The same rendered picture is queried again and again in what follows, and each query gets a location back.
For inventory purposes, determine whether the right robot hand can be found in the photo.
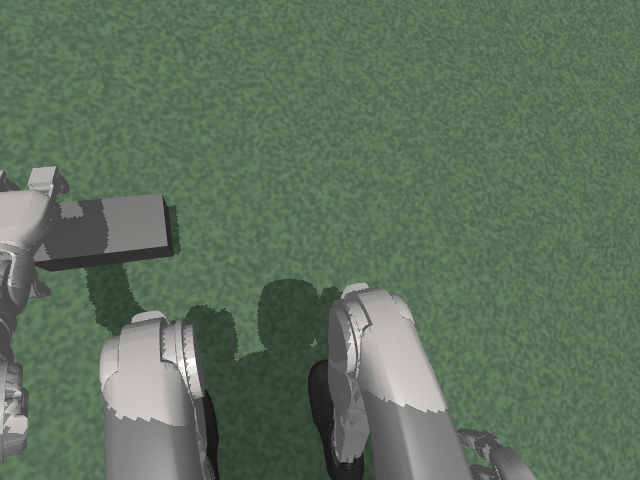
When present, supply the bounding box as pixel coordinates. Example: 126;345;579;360
457;429;538;480

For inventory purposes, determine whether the left robot arm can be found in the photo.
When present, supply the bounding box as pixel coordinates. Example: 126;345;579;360
0;243;35;463

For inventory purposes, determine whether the left robot hand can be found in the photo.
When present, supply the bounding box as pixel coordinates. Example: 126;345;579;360
0;166;70;298

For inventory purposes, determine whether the left robot foot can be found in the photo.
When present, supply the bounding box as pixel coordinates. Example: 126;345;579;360
202;389;220;480

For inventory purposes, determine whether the right robot foot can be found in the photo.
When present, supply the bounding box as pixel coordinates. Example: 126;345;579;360
308;359;364;480

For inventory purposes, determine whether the carton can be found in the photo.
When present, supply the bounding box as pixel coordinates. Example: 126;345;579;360
33;194;174;272

